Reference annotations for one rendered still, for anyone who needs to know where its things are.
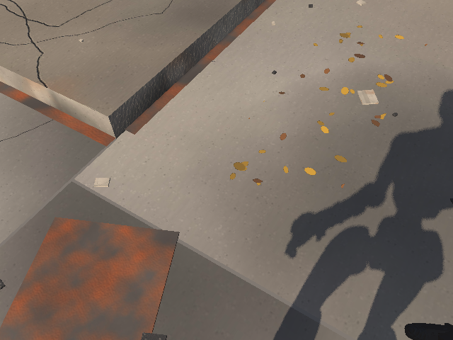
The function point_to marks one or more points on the robot right hand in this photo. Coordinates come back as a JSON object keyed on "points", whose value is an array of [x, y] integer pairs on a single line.
{"points": [[423, 331]]}

